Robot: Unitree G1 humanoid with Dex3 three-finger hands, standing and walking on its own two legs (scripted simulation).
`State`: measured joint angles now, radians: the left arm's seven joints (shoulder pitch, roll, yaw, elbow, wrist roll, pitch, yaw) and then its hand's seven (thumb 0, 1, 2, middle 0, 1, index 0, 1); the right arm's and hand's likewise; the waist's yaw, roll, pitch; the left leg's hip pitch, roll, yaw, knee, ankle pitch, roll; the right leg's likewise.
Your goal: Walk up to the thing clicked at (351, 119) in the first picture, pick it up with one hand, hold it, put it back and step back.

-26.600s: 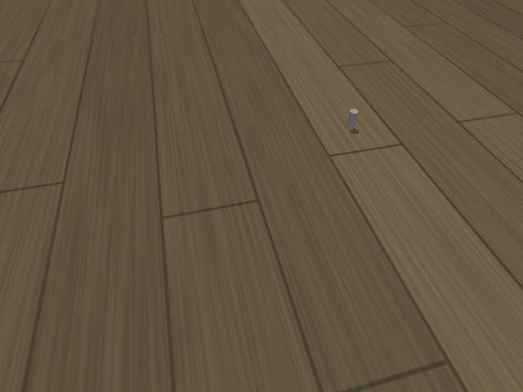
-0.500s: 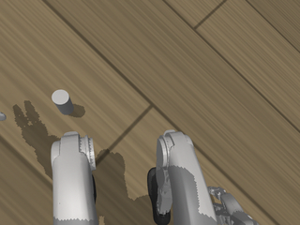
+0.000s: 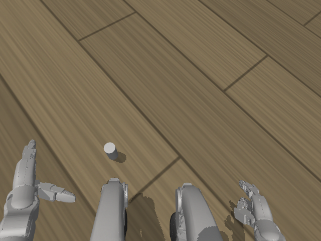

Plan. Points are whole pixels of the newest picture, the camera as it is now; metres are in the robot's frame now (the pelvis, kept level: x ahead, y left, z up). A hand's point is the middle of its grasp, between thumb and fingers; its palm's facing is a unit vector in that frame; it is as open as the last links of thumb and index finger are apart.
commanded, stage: home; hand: left
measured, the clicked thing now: (111, 151) +0.44 +0.20 -0.51
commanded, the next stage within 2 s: none
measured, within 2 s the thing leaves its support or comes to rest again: neither
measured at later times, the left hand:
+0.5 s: hand (36, 190) +0.22 +0.21 +0.08, palm faces +0.15 -0.94 -0.30, open 17.5 cm
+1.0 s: hand (44, 197) +0.21 +0.19 +0.09, palm faces +0.15 -0.95 -0.28, open 17.6 cm
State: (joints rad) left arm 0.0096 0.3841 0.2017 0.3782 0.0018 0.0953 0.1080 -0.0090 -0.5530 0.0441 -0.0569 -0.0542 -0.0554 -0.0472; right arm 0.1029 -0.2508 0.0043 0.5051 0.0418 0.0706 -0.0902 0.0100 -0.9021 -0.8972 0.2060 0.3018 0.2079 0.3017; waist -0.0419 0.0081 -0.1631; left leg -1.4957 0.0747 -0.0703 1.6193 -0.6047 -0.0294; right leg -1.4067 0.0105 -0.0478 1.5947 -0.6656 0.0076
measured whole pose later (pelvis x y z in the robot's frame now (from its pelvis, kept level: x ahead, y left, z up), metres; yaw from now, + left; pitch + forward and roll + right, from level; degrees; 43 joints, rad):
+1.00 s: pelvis +0.05 +0.00 +0.15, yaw +3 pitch +8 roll -2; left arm 0.47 0.21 -0.01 -0.02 -0.01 0.28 0.14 -0.01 -0.58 0.03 -0.05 -0.05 -0.05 -0.04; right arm 0.28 -0.21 0.03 0.49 0.01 -0.10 -0.19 0.02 -0.90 -0.90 0.21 0.30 0.21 0.30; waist -0.03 0.03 -0.12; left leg -0.66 0.06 -0.03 0.97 -0.46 -0.02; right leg -0.56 -0.01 -0.05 0.92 -0.50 0.02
